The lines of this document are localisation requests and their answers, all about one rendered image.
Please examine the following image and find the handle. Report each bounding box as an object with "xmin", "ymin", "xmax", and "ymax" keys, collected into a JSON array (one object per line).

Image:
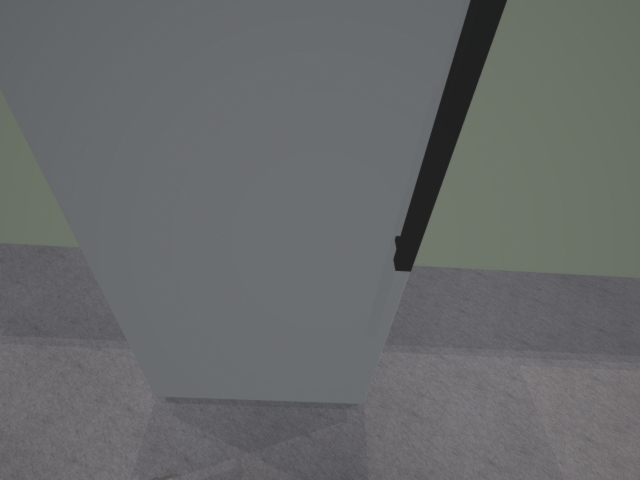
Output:
[{"xmin": 393, "ymin": 0, "xmax": 507, "ymax": 272}]

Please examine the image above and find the fridge door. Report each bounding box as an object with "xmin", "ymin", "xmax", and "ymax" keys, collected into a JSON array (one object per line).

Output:
[{"xmin": 0, "ymin": 0, "xmax": 471, "ymax": 404}]

